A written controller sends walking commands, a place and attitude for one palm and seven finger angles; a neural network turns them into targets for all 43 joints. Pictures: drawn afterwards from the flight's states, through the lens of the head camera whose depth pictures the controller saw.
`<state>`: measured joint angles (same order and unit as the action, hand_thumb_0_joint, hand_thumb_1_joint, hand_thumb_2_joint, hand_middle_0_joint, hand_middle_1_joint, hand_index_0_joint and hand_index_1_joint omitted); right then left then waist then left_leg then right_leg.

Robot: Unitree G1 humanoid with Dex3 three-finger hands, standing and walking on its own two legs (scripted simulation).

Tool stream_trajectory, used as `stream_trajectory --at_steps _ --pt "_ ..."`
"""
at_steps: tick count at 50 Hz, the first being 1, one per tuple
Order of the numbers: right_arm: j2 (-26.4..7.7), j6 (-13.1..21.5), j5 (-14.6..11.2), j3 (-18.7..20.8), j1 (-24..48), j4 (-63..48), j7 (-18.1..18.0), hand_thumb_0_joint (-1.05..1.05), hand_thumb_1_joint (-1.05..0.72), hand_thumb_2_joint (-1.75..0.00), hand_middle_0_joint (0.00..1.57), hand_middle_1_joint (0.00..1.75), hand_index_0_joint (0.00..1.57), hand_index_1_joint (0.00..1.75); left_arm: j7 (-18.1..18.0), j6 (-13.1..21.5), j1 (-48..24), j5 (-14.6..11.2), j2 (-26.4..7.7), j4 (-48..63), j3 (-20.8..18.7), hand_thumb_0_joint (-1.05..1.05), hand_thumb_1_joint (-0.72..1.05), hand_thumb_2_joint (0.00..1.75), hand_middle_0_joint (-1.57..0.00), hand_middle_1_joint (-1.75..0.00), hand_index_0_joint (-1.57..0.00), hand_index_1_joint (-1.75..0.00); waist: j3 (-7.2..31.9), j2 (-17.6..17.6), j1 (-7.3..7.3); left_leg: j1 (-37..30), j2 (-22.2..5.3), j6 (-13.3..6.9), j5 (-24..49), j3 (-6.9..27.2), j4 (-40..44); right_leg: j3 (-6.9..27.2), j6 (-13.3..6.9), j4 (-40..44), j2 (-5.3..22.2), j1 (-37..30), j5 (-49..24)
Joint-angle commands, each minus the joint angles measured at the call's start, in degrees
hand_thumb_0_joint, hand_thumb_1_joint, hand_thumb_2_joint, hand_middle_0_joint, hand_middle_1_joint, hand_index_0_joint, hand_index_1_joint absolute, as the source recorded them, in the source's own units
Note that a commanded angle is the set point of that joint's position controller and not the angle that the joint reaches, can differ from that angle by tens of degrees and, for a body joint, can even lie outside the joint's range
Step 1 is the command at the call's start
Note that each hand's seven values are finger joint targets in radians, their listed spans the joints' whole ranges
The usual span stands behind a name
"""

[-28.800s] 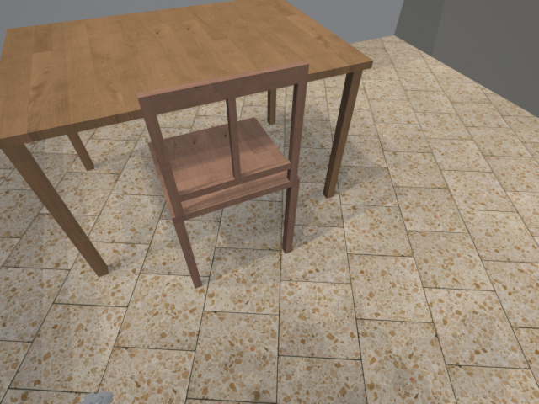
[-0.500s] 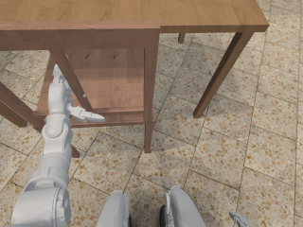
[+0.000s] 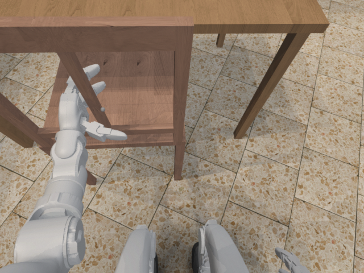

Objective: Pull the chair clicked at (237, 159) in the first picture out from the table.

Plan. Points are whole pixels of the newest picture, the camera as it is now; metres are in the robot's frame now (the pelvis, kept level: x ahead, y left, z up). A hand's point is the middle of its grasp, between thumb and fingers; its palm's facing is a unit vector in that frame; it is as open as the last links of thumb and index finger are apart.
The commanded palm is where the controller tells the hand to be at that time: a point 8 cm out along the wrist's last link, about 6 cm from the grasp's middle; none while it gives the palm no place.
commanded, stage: hook a spindle and tug to test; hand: left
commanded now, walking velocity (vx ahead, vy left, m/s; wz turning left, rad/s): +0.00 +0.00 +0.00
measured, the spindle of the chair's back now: (90, 98) +0.48 +0.19 +0.04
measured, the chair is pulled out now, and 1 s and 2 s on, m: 0.00 0.01 0.12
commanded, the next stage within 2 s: step backward, pulling the chair out in 1.12 s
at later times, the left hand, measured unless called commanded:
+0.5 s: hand (101, 108) +0.46 +0.17 +0.04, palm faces +0.04 -1.00 -0.04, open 5.7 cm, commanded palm +0.42 +0.22 +0.03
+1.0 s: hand (101, 115) +0.44 +0.17 +0.03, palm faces +0.05 -1.00 -0.03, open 5.2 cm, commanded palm +0.40 +0.22 +0.03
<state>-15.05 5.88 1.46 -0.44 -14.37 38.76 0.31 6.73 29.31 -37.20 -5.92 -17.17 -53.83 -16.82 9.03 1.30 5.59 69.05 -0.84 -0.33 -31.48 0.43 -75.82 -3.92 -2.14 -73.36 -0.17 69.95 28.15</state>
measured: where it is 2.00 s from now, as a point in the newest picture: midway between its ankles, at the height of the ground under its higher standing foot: outside the picture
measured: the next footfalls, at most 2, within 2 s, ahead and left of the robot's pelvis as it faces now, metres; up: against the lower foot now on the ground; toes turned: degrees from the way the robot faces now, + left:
none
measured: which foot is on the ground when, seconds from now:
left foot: down 0.00-1.00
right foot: down 0.00-1.00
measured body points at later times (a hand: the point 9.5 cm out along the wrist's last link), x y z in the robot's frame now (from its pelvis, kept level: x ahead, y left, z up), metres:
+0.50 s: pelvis +0.01 +0.00 +0.01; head +0.14 +0.01 +0.44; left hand +0.45 +0.22 +0.04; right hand +0.10 -0.26 -0.11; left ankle +0.03 +0.11 -0.61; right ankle +0.06 -0.10 -0.61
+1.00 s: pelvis +0.02 +0.01 +0.01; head +0.15 +0.01 +0.45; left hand +0.43 +0.22 +0.04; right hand +0.12 -0.25 -0.11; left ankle +0.03 +0.11 -0.61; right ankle +0.06 -0.10 -0.61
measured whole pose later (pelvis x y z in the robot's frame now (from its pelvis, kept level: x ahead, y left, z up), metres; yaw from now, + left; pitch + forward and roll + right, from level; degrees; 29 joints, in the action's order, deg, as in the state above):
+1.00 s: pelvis +0.02 +0.01 +0.01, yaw -1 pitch +24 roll -1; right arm -13.8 4.5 0.9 0.1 -14.1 36.9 1.1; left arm 5.5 25.8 -24.7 -7.9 -14.3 -40.4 -14.7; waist 9.9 1.3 4.9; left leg 64.5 -1.4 -0.9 -33.1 -0.9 -73.2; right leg -2.4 -1.3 -70.6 -1.0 65.9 29.1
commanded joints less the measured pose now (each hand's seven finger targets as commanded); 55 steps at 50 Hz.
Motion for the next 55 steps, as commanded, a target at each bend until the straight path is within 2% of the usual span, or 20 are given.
stream_trajectory --at_steps 1,5,6,13,15,17,21,25,27,28,35,37,41,42,43,44,46,48,50,55 --pt "-9.17 1.33 -0.26 3.59 -6.48 -4.73 -0.68 0.00 -0.90 -0.90 0.20 0.30 0.20 0.30 -0.11 3.51 -21.25 -0.16 -11.23 12.79 -1.59 0.00 -0.22 0.42 -0.41 -1.18 -0.41 -1.18 29.71 2.43 1.00 -16.09 2.02 -0.26 14.07 1.42 9.51 3.78 0.64 10.01 -1.13 -18.78 -13.08" --pt "-8.91 1.20 -0.35 3.65 -6.73 -4.99 -0.41 0.00 -0.90 -0.90 0.20 0.30 0.20 0.30 0.26 3.37 -19.72 -0.73 -9.22 14.83 -0.05 0.00 0.00 0.52 -0.48 -1.40 -0.48 -1.40 30.50 3.57 0.80 -17.81 1.90 -0.02 16.90 1.42 9.68 3.47 0.51 9.86 -1.25 -19.39 -15.71" --pt "-8.78 1.15 -0.42 3.79 -6.76 -4.72 -0.35 0.00 -0.90 -0.90 0.20 0.30 0.20 0.30 0.21 3.18 -18.85 -0.89 -8.40 14.31 0.12 0.00 0.06 0.54 -0.50 -1.45 -0.50 -1.45 30.16 2.06 0.90 -17.64 1.83 -0.06 16.81 1.37 9.63 3.52 0.68 10.17 -1.26 -19.66 -15.81" --pt "-8.56 1.13 -0.49 3.72 -6.51 -4.34 -0.21 0.00 -0.90 -0.90 0.20 0.30 0.20 0.30 0.14 3.60 -16.84 -0.95 -8.66 13.90 -0.16 0.00 0.45 0.71 -0.50 -1.45 -0.50 -1.45 26.41 0.49 0.99 -14.99 1.85 -0.36 14.98 0.82 9.87 4.03 0.73 11.06 -1.39 -20.57 -15.05" --pt "-8.79 1.16 -0.31 3.72 -6.51 -4.46 -0.22 0.00 -0.90 -0.90 0.20 0.30 0.20 0.30 0.15 4.11 -16.84 -0.79 -10.53 14.92 -1.43 0.00 0.56 0.76 -0.50 -1.45 -0.50 -1.45 27.26 2.52 0.34 -15.62 1.94 -0.26 15.86 0.71 9.76 4.19 0.51 10.61 -1.39 -20.67 -15.73" --pt "-8.49 1.14 -0.42 3.79 -6.51 -4.31 -0.13 0.00 -0.90 -0.90 0.20 0.30 0.20 0.30 0.56 4.10 -15.70 -0.90 -8.92 13.70 -0.52 0.00 0.68 0.80 -0.50 -1.45 -0.50 -1.45 27.04 1.83 0.64 -15.96 1.85 -0.16 16.79 0.70 9.66 4.00 0.61 10.60 -1.32 -20.51 -16.71" --pt "-8.59 0.94 -0.42 3.68 -6.47 -4.34 -0.27 0.00 -0.90 -0.90 0.20 0.30 0.20 0.30 1.00 3.76 -15.69 -1.04 -9.69 13.54 -1.15 0.00 0.90 0.90 -0.50 -1.45 -0.50 -1.45 26.60 2.41 0.48 -15.79 1.77 -0.06 17.10 0.83 9.71 3.72 0.58 10.17 -1.22 -20.12 -16.81" --pt "-8.87 0.74 -0.42 3.84 -6.56 -4.94 -0.35 0.00 -0.90 -0.90 0.20 0.30 0.20 0.30 1.12 3.15 -13.74 -1.38 -11.15 14.10 -2.85 0.00 0.90 0.90 -0.50 -1.45 -0.50 -1.45 28.02 2.08 -0.29 -16.15 1.82 -0.07 17.78 0.83 9.71 3.75 0.52 10.02 -1.29 -21.04 -17.28" --pt "-8.56 0.71 -0.59 3.91 -6.23 -5.48 -0.25 0.00 -0.90 -0.90 0.20 0.30 0.20 0.30 1.36 3.04 -11.70 -1.82 -9.14 16.86 -1.42 0.00 0.90 0.90 -0.50 -1.45 -0.50 -1.45 30.34 2.95 -0.77 -18.91 1.63 0.31 21.17 0.99 9.88 3.32 0.49 9.58 -1.25 -21.45 -19.88" --pt "-8.39 0.65 -0.59 3.99 -6.15 -5.68 -0.12 0.00 -0.90 -0.90 0.20 0.30 0.20 0.30 1.36 2.77 -10.65 -2.05 -7.74 17.26 -0.66 0.00 0.90 0.90 -0.50 -1.45 -0.50 -1.45 30.33 2.61 -0.66 -19.41 1.56 0.35 21.78 1.01 9.88 3.12 0.60 9.70 -1.33 -21.40 -20.18" --pt "-8.43 0.36 -0.61 3.93 -5.20 -6.42 0.03 0.00 -0.90 -0.90 0.20 0.30 0.20 0.30 0.18 2.43 -5.63 -1.86 -8.62 20.18 -1.45 0.00 0.90 0.90 -0.50 -1.45 -0.50 -1.45 28.40 1.95 -1.42 -19.21 1.38 0.53 21.25 1.10 10.61 2.91 0.47 9.94 -1.69 -21.32 -19.13" --pt "-7.99 0.35 -0.73 3.82 -4.68 -6.58 0.13 0.00 -0.90 -0.90 0.20 0.30 0.20 0.30 0.21 2.45 -4.84 -1.88 -6.74 21.48 0.13 0.00 0.90 0.90 -0.50 -1.45 -0.50 -1.45 27.77 1.73 -1.17 -19.16 1.30 0.57 21.28 0.97 10.77 2.79 0.58 9.96 -1.59 -21.41 -19.36" --pt "-7.97 0.21 -0.79 3.85 -4.29 -6.94 0.05 0.00 -0.90 -0.90 0.20 0.30 0.20 0.30 -0.04 2.29 -2.16 -1.80 -7.40 22.75 -0.49 0.00 0.90 0.90 -0.50 -1.45 -0.50 -1.45 26.93 2.60 -1.82 -19.63 1.14 0.91 22.18 0.94 11.01 2.75 0.49 9.78 -1.62 -21.02 -19.62" --pt "-7.76 0.27 -0.76 3.79 -4.25 -6.84 0.11 0.00 -0.90 -0.90 0.20 0.30 0.20 0.30 0.08 2.25 -2.80 -1.98 -5.73 23.20 0.99 0.00 0.90 0.90 -0.50 -1.45 -0.50 -1.45 26.79 2.49 -1.15 -20.05 1.12 0.85 22.37 1.04 10.91 2.58 0.56 9.86 -1.61 -20.76 -19.74" --pt "-7.83 0.23 -0.81 3.89 -4.20 -7.00 0.13 0.00 -0.90 -0.90 0.20 0.30 0.20 0.30 0.07 2.25 -1.00 -1.98 -6.30 23.45 0.25 0.00 0.90 0.90 -0.50 -1.45 -0.50 -1.45 26.63 2.52 -2.01 -20.10 1.09 1.05 22.64 1.13 11.19 2.60 0.39 9.85 -1.65 -21.15 -19.69" --pt "-7.74 0.19 -0.85 3.89 -4.02 -7.15 0.13 0.00 -0.90 -0.90 0.20 0.30 0.20 0.30 0.09 2.13 -0.74 -2.10 -5.42 24.03 1.09 0.00 0.90 0.90 -0.50 -1.45 -0.50 -1.45 26.82 2.09 -1.62 -20.22 1.04 0.93 22.82 1.01 11.06 2.55 0.51 9.84 -1.64 -21.25 -20.05" --pt "-7.75 0.28 -0.81 4.08 -4.13 -7.36 0.06 0.00 -0.90 -0.90 0.20 0.30 0.20 0.30 -0.13 2.22 0.58 -2.02 -6.14 26.18 0.51 0.00 0.90 0.90 -0.50 -1.45 -0.50 -1.45 29.03 2.93 -2.32 -22.06 0.89 1.27 25.65 1.17 11.02 2.45 0.44 9.41 -1.55 -21.69 -21.66" --pt "-7.56 0.30 -0.91 4.14 -3.96 -7.38 0.21 0.00 -0.90 -0.90 0.20 0.30 0.20 0.30 -0.01 2.02 1.77 -2.38 -3.93 27.57 2.39 0.00 0.90 0.90 -0.50 -1.45 -0.50 -1.45 28.34 2.82 -2.02 -23.13 0.70 1.49 26.86 1.35 11.12 2.05 0.48 9.50 -1.58 -21.17 -21.90" --pt "-7.67 0.33 -0.89 4.32 -3.94 -7.83 0.24 0.00 -0.90 -0.90 0.20 0.30 0.20 0.30 -0.17 1.81 5.09 -2.53 -4.14 28.51 2.22 0.00 0.90 0.90 -0.50 -1.45 -0.50 -1.45 28.87 2.44 -2.68 -23.52 0.72 1.50 28.38 1.30 11.19 2.14 0.42 9.49 -1.70 -22.12 -22.79" --pt "-7.34 0.37 -0.96 4.30 -3.38 -7.68 0.08 0.00 -0.90 -0.90 0.20 0.30 0.20 0.30 -0.49 1.96 6.49 -2.32 -4.26 31.21 2.60 0.00 0.90 0.90 -0.50 -1.45 -0.50 -1.45 27.41 1.65 -2.47 -21.81 0.84 1.07 26.99 0.93 11.08 2.59 0.55 9.62 -1.57 -23.40 -23.56"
